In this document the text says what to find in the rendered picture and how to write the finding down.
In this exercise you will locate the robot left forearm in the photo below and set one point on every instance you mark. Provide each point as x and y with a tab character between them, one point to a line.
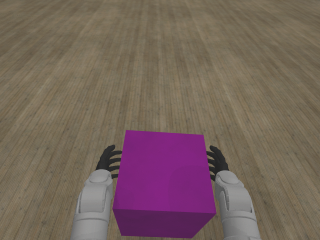
92	211

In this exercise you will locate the carton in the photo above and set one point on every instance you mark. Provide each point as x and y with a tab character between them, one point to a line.
164	186

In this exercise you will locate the robot right forearm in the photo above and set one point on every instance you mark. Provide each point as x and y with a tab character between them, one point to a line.
236	208

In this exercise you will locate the left robot hand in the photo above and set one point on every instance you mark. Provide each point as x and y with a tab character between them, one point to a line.
105	160

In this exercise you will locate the right robot hand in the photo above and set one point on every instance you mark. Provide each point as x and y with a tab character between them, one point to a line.
219	161

